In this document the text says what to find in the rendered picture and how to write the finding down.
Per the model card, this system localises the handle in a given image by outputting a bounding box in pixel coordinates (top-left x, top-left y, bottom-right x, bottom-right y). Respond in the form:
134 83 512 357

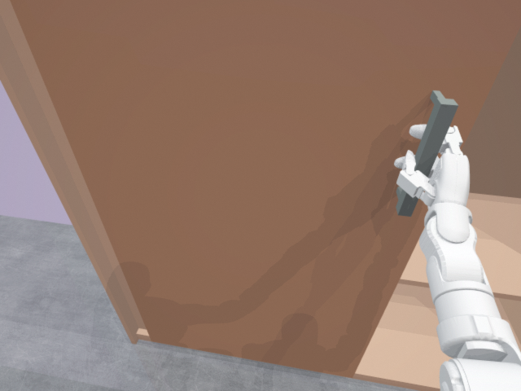
396 90 458 217

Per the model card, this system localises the right robot upper arm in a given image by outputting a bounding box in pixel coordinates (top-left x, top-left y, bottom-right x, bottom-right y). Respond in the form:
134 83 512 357
440 358 521 391

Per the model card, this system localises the right robot hand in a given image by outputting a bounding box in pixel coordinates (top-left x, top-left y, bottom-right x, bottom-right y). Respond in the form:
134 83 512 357
394 125 470 209

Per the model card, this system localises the right robot forearm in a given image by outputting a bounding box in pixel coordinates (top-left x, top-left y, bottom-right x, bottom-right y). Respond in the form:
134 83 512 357
419 203 521 366

